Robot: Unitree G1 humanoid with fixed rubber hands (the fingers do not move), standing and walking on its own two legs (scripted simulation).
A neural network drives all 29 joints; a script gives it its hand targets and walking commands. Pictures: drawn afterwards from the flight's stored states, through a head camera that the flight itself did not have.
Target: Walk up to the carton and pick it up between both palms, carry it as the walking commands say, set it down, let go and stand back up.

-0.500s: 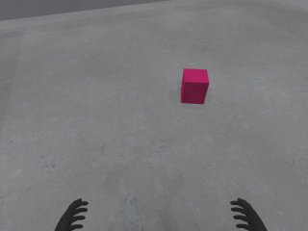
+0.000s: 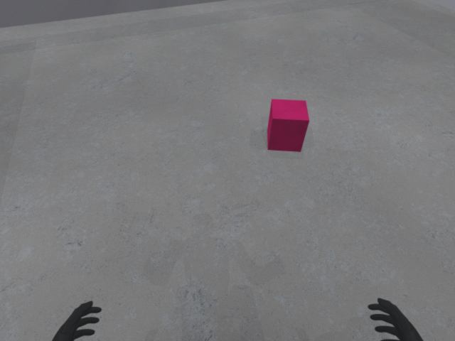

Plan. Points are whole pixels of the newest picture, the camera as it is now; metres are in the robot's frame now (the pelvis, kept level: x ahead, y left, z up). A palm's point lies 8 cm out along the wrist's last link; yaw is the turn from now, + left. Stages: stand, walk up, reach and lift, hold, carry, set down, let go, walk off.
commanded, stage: stand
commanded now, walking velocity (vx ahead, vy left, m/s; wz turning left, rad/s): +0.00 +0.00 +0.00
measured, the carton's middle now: (286, 125) +1.43 -0.36 -0.63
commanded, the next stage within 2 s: walk up in 1.44 s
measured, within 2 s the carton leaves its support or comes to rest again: neither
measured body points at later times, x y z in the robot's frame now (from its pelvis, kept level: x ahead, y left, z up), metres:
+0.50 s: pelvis +0.00 +0.00 +0.02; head +0.00 +0.00 +0.47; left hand +0.13 +0.31 -0.08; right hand +0.13 -0.31 -0.08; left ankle +0.00 +0.12 -0.72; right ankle +0.00 -0.12 -0.72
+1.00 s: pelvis +0.00 +0.00 +0.03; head +0.00 +0.00 +0.48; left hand +0.11 +0.31 -0.09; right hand +0.11 -0.32 -0.09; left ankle +0.00 +0.12 -0.72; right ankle +0.00 -0.12 -0.72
